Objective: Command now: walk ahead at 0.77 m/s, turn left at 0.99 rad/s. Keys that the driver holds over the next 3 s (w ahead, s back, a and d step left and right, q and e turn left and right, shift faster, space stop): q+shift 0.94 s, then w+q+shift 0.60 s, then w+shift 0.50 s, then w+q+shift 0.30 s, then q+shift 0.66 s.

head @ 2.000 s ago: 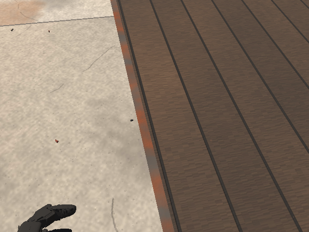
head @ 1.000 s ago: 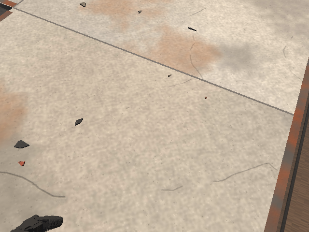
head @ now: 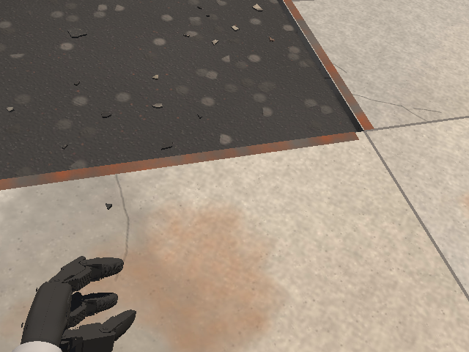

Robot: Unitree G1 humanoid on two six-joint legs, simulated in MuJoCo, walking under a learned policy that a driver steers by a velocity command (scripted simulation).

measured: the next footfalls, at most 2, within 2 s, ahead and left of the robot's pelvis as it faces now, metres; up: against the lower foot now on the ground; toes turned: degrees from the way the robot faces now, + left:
right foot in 0.16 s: +0.42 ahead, -0.11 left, +0.00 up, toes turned +15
left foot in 0.58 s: +0.34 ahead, +0.15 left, +0.00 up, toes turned +38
